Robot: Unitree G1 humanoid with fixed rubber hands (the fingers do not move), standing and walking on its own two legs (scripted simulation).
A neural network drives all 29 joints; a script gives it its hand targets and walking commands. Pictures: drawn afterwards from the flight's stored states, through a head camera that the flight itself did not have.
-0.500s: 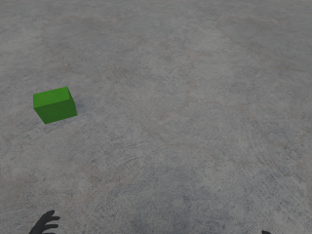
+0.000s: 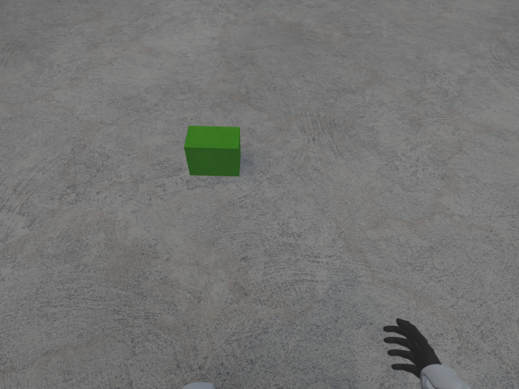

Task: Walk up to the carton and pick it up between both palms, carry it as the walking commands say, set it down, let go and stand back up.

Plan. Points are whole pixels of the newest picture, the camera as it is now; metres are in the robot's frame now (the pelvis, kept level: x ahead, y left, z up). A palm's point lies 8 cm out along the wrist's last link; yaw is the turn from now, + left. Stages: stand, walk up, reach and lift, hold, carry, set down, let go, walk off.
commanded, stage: walk up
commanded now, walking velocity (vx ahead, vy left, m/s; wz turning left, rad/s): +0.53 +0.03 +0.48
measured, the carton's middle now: (214, 151) +1.22 +0.34 -0.66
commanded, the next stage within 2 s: none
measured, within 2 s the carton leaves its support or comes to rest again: neither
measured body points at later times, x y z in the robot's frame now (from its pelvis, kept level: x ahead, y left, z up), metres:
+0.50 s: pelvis +0.27 +0.03 +0.00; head +0.31 +0.03 +0.44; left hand +0.44 +0.29 -0.10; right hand +0.23 -0.24 -0.14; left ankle +0.06 +0.14 -0.68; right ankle +0.39 -0.06 -0.72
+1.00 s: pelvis +0.49 +0.16 +0.00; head +0.52 +0.19 +0.45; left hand +0.35 +0.38 -0.15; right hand +0.73 -0.01 -0.11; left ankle +0.53 +0.28 -0.72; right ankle +0.40 -0.04 -0.68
